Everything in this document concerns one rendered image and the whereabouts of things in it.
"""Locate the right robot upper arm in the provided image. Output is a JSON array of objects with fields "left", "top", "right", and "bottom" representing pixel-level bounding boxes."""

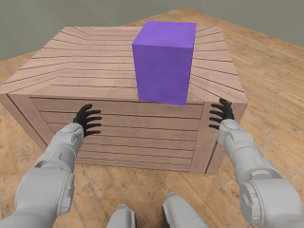
[{"left": 239, "top": 178, "right": 304, "bottom": 228}]

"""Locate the robot shin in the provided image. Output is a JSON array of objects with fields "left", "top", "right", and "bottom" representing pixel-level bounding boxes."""
[
  {"left": 117, "top": 204, "right": 130, "bottom": 210},
  {"left": 166, "top": 192, "right": 177, "bottom": 228}
]

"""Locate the robot left hand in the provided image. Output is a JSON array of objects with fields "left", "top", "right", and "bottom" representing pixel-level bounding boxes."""
[{"left": 73, "top": 104, "right": 102, "bottom": 137}]

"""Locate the carton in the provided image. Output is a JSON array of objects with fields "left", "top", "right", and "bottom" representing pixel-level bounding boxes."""
[{"left": 132, "top": 21, "right": 197, "bottom": 106}]

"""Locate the robot right shin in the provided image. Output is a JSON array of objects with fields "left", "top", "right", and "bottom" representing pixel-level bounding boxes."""
[{"left": 166, "top": 192, "right": 177, "bottom": 228}]

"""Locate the robot left shin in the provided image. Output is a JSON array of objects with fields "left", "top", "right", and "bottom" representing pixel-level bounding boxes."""
[{"left": 117, "top": 204, "right": 130, "bottom": 210}]

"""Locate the pedestal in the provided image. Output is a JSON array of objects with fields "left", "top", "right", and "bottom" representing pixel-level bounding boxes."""
[{"left": 0, "top": 27, "right": 248, "bottom": 175}]

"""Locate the left robot upper arm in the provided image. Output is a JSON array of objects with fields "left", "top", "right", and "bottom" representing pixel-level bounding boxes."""
[{"left": 0, "top": 167, "right": 75, "bottom": 228}]

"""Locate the robot right forearm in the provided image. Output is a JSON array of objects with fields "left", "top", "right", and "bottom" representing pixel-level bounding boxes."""
[{"left": 217, "top": 119, "right": 304, "bottom": 216}]

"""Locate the robot right hand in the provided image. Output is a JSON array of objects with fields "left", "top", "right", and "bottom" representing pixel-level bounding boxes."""
[{"left": 208, "top": 98, "right": 235, "bottom": 130}]

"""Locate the robot left forearm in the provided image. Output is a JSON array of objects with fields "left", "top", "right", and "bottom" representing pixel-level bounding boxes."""
[{"left": 14, "top": 123, "right": 85, "bottom": 210}]

